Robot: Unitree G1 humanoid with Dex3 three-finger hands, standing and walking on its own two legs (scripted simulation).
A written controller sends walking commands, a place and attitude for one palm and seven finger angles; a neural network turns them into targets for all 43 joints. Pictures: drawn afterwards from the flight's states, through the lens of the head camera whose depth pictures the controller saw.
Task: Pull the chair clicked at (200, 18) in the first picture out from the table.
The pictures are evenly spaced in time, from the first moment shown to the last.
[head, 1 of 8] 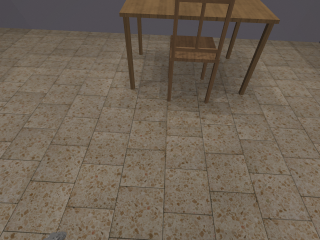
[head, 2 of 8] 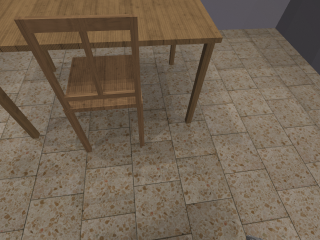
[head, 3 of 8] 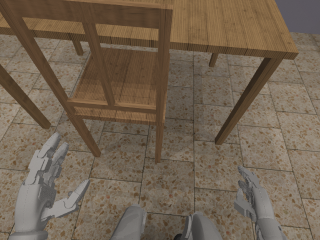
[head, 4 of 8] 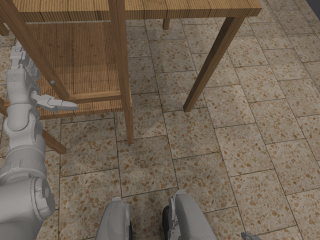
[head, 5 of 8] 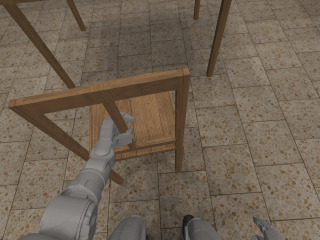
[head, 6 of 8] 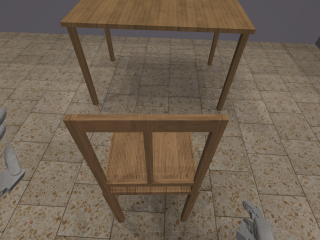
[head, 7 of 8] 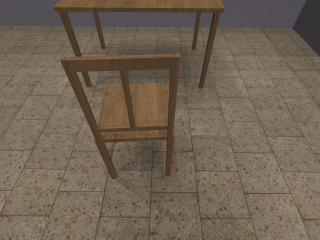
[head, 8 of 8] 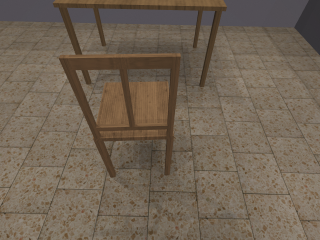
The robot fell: no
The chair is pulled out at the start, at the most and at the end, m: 0.00 0.78 0.78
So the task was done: yes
